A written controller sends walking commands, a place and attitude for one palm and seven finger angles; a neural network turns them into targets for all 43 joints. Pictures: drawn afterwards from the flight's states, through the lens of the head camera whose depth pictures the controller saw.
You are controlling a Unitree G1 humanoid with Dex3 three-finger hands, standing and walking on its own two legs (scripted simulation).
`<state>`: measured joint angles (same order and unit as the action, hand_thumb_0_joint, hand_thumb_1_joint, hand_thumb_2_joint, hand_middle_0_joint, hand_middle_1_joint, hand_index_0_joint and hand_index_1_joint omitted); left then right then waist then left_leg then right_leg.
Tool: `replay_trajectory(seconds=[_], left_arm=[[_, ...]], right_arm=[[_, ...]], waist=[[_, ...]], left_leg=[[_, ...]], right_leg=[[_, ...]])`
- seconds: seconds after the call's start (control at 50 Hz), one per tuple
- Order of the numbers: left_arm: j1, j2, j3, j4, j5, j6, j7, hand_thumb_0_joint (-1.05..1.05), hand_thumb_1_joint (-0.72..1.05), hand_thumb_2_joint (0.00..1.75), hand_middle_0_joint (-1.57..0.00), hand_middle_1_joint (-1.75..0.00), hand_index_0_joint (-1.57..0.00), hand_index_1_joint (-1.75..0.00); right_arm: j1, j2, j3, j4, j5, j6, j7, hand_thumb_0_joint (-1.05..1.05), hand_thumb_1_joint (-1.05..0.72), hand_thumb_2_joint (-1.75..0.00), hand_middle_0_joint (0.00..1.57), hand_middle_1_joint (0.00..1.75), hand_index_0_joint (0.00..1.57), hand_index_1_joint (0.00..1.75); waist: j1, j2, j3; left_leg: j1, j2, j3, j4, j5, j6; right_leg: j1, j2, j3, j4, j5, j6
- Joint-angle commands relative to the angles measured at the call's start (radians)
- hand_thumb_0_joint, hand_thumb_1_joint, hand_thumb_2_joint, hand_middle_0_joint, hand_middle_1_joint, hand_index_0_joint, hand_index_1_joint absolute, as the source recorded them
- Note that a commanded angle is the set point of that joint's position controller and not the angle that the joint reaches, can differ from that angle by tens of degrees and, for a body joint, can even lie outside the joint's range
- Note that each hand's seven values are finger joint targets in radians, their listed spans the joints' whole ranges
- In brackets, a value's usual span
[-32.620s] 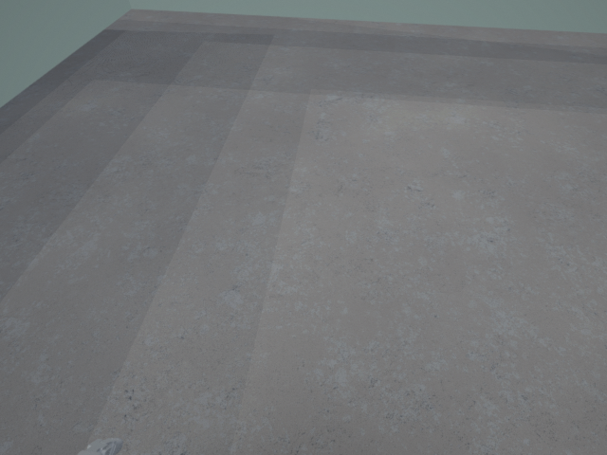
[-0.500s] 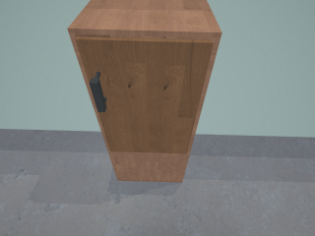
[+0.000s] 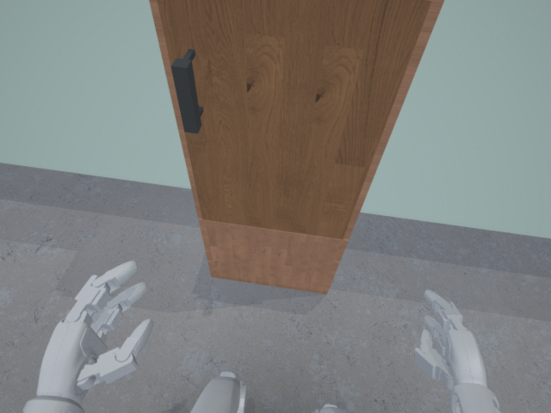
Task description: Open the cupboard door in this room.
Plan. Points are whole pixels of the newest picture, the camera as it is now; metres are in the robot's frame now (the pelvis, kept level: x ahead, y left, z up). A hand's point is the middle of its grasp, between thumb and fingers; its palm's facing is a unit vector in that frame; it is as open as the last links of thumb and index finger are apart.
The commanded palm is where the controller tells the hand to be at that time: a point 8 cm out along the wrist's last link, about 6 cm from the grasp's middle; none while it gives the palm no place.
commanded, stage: raise the hand with hooked fingers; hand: left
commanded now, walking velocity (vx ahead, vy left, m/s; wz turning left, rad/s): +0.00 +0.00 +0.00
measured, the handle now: (191, 91) +0.59 +0.22 +0.14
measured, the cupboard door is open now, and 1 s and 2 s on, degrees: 0 0 0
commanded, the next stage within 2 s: move the hooked fingers beside the handle in 1.62 s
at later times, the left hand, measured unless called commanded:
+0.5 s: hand (104, 276) +0.25 +0.25 +0.09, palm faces -0.02 -1.00 -0.04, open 11.9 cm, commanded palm +0.23 +0.30 +0.10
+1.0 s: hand (56, 220) +0.29 +0.30 +0.15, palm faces +0.00 -1.00 -0.04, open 13.9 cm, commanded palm +0.26 +0.35 +0.15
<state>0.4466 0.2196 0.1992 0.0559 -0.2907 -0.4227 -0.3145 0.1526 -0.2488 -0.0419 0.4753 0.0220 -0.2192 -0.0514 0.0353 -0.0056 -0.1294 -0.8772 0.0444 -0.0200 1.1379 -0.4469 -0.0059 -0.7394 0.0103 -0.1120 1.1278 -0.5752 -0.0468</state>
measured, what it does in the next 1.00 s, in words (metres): rises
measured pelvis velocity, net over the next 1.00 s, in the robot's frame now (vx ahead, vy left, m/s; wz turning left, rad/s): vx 0.01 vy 0.04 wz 0.00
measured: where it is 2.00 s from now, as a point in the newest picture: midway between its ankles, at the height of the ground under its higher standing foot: outside the picture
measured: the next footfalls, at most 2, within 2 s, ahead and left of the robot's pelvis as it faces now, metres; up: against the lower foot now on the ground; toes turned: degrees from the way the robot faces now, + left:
none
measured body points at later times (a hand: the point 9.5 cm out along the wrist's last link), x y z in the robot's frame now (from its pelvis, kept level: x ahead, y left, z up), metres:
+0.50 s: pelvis +0.01 +0.02 +0.03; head +0.05 +0.03 +0.48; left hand +0.25 +0.30 +0.10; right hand +0.14 -0.25 -0.05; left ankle +0.07 +0.12 -0.65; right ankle +0.00 -0.09 -0.65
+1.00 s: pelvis +0.01 +0.04 +0.05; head +0.03 +0.04 +0.50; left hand +0.28 +0.35 +0.15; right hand +0.19 -0.20 -0.02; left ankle +0.07 +0.12 -0.65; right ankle +0.00 -0.09 -0.65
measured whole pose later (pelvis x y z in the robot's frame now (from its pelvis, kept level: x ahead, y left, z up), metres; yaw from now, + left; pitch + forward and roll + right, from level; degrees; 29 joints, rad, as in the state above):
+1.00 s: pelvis +0.01 +0.04 +0.05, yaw +0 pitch +5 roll -3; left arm 0.00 0.41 0.38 0.29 -0.35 -0.19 -0.47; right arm 0.26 -0.25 0.07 0.56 0.05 -0.20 -0.09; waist 0.02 0.03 -0.07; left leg -0.59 0.02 0.02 0.82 -0.33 0.04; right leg -0.44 -0.01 -0.08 0.77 -0.41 0.01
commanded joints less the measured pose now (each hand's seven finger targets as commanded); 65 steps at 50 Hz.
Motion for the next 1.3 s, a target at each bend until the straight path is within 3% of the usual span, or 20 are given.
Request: replay_trajectory(seconds=[0.0,0.04,0.06,0.12,0.16,0.22,0.26,0.38,0.46,0.6,0.7,0.76,0.86,0.9,1.02,1.08,1.2,1.22,1.26,1.28], left_arm=[[-0.293,0.178,0.042,-0.315,-0.015,-0.118,-0.010,0.00,0.32,0.65,-0.24,-0.68,-0.24,-0.68],[-0.284,0.210,0.062,-0.231,-0.024,-0.076,-0.049,0.00,0.27,0.63,-0.25,-0.70,-0.25,-0.70],[-0.279,0.231,0.093,-0.171,-0.039,-0.040,-0.071,0.00,0.25,0.62,-0.25,-0.72,-0.25,-0.72],[-0.216,0.262,0.151,-0.162,-0.072,0.046,-0.104,0.00,0.18,0.59,-0.25,-0.76,-0.25,-0.76],[-0.180,0.284,0.214,-0.108,-0.098,0.087,-0.102,0.00,0.13,0.57,-0.25,-0.80,-0.25,-0.80],[-0.180,0.268,0.230,-0.114,-0.109,0.075,-0.078,0.00,0.06,0.54,-0.26,-0.84,-0.26,-0.84],[-0.204,0.277,0.239,-0.090,-0.112,0.051,-0.074,0.00,0.01,0.52,-0.26,-0.87,-0.26,-0.87],[-0.278,0.273,0.186,-0.115,-0.094,0.002,-0.085,0.00,-0.13,0.46,-0.27,-0.96,-0.27,-0.96],[-0.322,0.327,0.226,-0.104,-0.090,0.018,-0.078,0.00,-0.22,0.42,-0.28,-1.02,-0.28,-1.02],[-0.376,0.319,0.211,-0.133,-0.082,0.058,-0.078,0.00,-0.38,0.35,-0.29,-1.12,-0.29,-1.12],[-0.464,0.342,0.223,-0.058,-0.081,0.125,-0.100,0.00,-0.50,0.30,-0.30,-1.20,-0.30,-1.20],[-0.533,0.371,0.240,-0.020,-0.086,0.154,-0.119,0.00,-0.50,0.30,-0.30,-1.20,-0.30,-1.20],[-0.638,0.412,0.258,-0.012,-0.084,0.162,-0.146,0.00,-0.50,0.30,-0.30,-1.20,-0.30,-1.20],[-0.651,0.419,0.269,0.004,-0.084,0.164,-0.153,0.00,-0.50,0.30,-0.30,-1.20,-0.30,-1.20],[-0.731,0.467,0.296,0.102,-0.089,0.198,-0.187,0.00,-0.50,0.30,-0.30,-1.20,-0.30,-1.20],[-0.776,0.498,0.311,0.110,-0.092,0.200,-0.198,0.00,-0.50,0.30,-0.30,-1.20,-0.30,-1.20],[-0.718,0.461,0.291,0.186,-0.102,0.214,-0.220,0.00,-0.50,0.30,-0.30,-1.20,-0.30,-1.20],[-0.722,0.470,0.296,0.180,-0.100,0.212,-0.218,0.00,-0.50,0.30,-0.30,-1.20,-0.30,-1.20],[-0.731,0.496,0.319,0.157,-0.104,0.201,-0.212,0.00,-0.50,0.30,-0.30,-1.20,-0.30,-1.20],[-0.740,0.498,0.319,0.132,-0.100,0.192,-0.207,0.00,-0.50,0.30,-0.30,-1.20,-0.30,-1.20]], right_arm=[[0.044,-0.113,-0.012,-0.062,0.001,-0.050,-0.029,0.00,-0.90,-0.90,0.20,0.30,0.20,0.30],[0.040,-0.123,-0.003,-0.049,0.008,-0.057,-0.036,0.00,-0.90,-0.90,0.20,0.30,0.20,0.30],[0.034,-0.129,0.001,-0.046,0.012,-0.057,-0.040,0.00,-0.90,-0.90,0.20,0.30,0.20,0.30],[0.031,-0.127,0.001,-0.060,0.022,-0.060,-0.041,0.00,-0.90,-0.90,0.20,0.30,0.20,0.30],[0.020,-0.120,0.002,-0.059,0.020,-0.056,-0.040,0.00,-0.90,-0.90,0.20,0.30,0.20,0.30],[0.031,-0.115,0.000,-0.053,0.016,-0.054,-0.035,0.00,-0.90,-0.90,0.20,0.30,0.20,0.30],[0.032,-0.122,0.000,-0.049,0.014,-0.057,-0.031,0.00,-0.90,-0.90,0.20,0.30,0.20,0.30],[0.070,-0.147,-0.005,-0.049,0.023,-0.078,-0.028,0.00,-0.90,-0.90,0.20,0.30,0.20,0.30],[0.081,-0.161,-0.002,-0.046,0.024,-0.078,-0.034,0.00,-0.90,-0.90,0.20,0.30,0.20,0.30],[0.079,-0.158,0.007,-0.055,0.029,-0.072,-0.031,0.00,-0.90,-0.90,0.20,0.30,0.20,0.30],[0.074,-0.163,0.018,-0.062,0.032,-0.050,-0.035,0.00,-0.90,-0.90,0.20,0.30,0.20,0.30],[0.068,-0.166,0.027,-0.064,0.031,-0.041,-0.041,0.00,-0.90,-0.90,0.20,0.30,0.20,0.30],[0.063,-0.165,0.034,-0.061,0.030,-0.037,-0.050,0.00,-0.90,-0.90,0.20,0.30,0.20,0.30],[0.062,-0.164,0.034,-0.057,0.032,-0.037,-0.050,0.00,-0.90,-0.90,0.20,0.30,0.20,0.30],[0.064,-0.171,0.037,-0.049,0.037,-0.029,-0.060,0.00,-0.90,-0.90,0.20,0.30,0.20,0.30],[0.066,-0.174,0.036,-0.050,0.038,-0.030,-0.061,0.00,-0.90,-0.90,0.20,0.30,0.20,0.30],[0.080,-0.179,0.028,-0.052,0.041,-0.027,-0.051,0.00,-0.90,-0.90,0.20,0.30,0.20,0.30],[0.076,-0.180,0.027,-0.054,0.041,-0.028,-0.048,0.00,-0.90,-0.90,0.20,0.30,0.20,0.30],[0.082,-0.182,0.023,-0.056,0.038,-0.027,-0.045,0.00,-0.90,-0.90,0.20,0.30,0.20,0.30],[0.080,-0.180,0.023,-0.058,0.038,-0.027,-0.044,0.00,-0.90,-0.90,0.20,0.30,0.20,0.30]], waist=[[-0.103,0.094,-0.121],[-0.097,0.083,-0.118],[-0.081,0.085,-0.113],[-0.039,0.075,-0.215],[-0.013,0.020,-0.212],[-0.018,-0.031,-0.187],[-0.014,-0.027,-0.140],[-0.039,0.044,-0.140],[-0.033,0.067,-0.138],[-0.034,0.147,-0.157],[-0.039,0.104,-0.116],[-0.037,0.106,-0.094],[-0.032,0.130,-0.139],[-0.034,0.110,-0.151],[-0.034,0.107,-0.113],[-0.032,0.117,-0.129],[-0.029,0.066,-0.105],[-0.025,0.090,-0.099],[-0.021,0.071,-0.118],[-0.023,0.102,-0.132]], left_leg=[[0.183,-0.017,-0.013,-0.114,0.103,0.045],[0.160,-0.018,-0.015,-0.125,0.088,0.045],[0.157,-0.020,-0.017,-0.130,0.095,0.043],[0.211,-0.027,-0.006,-0.172,0.163,0.045],[0.211,-0.028,-0.014,-0.194,0.199,0.040],[0.219,-0.029,-0.011,-0.223,0.216,0.037],[0.215,-0.031,-0.012,-0.235,0.212,0.034],[0.323,-0.030,-0.008,-0.300,0.180,0.041],[0.361,-0.030,-0.017,-0.337,0.178,0.039],[0.483,-0.020,-0.031,-0.394,0.245,0.030],[0.489,-0.020,-0.042,-0.432,0.218,0.026],[0.500,-0.023,-0.047,-0.449,0.199,0.026],[0.556,-0.026,-0.049,-0.463,0.233,0.025],[0.574,-0.022,-0.051,-0.472,0.247,0.025],[0.567,-0.026,-0.045,-0.497,0.215,0.028],[0.583,-0.030,-0.040,-0.502,0.224,0.030],[0.550,-0.035,-0.024,-0.498,0.232,0.036],[0.547,-0.036,-0.021,-0.497,0.225,0.035],[0.545,-0.037,-0.015,-0.487,0.239,0.038],[0.558,-0.037,-0.014,-0.488,0.249,0.037]], right_leg=[[-0.064,0.017,0.150,-0.282,0.115,0.031],[-0.038,0.012,0.163,-0.310,0.076,0.034],[-0.018,0.014,0.169,-0.319,0.075,0.033],[0.100,-0.008,0.181,-0.353,0.153,0.047],[0.152,-0.009,0.172,-0.356,0.211,0.052],[0.160,-0.017,0.159,-0.363,0.276,0.069],[0.146,-0.010,0.155,-0.365,0.261,0.062],[0.098,0.012,0.101,-0.373,0.195,0.041],[0.117,0.021,0.074,-0.373,0.208,0.031],[0.143,0.030,0.039,-0.384,0.299,0.024],[0.159,0.035,0.029,-0.416,0.294,0.025],[0.171,0.039,0.032,-0.436,0.284,0.018],[0.208,0.037,0.037,-0.454,0.307,0.013],[0.213,0.037,0.033,-0.462,0.315,0.016],[0.224,0.034,0.039,-0.495,0.298,0.017],[0.243,0.034,0.046,-0.510,0.303,0.016],[0.248,0.032,0.052,-0.520,0.321,0.020],[0.245,0.031,0.055,-0.520,0.313,0.020],[0.263,0.032,0.064,-0.521,0.322,0.018],[0.265,0.031,0.063,-0.516,0.331,0.018]])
